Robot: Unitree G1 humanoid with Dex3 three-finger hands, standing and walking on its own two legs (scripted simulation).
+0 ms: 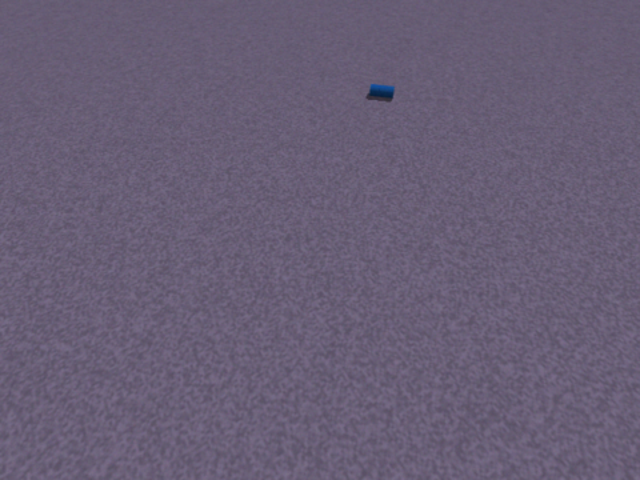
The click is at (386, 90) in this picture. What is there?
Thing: lying can
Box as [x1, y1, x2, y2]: [369, 84, 394, 97]
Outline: 371,84 369,95 392,97 394,87 393,86
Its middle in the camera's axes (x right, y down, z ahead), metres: +0.36 -0.83 +2.30
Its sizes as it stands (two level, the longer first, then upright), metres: 0.135 0.064 0.064
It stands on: the floor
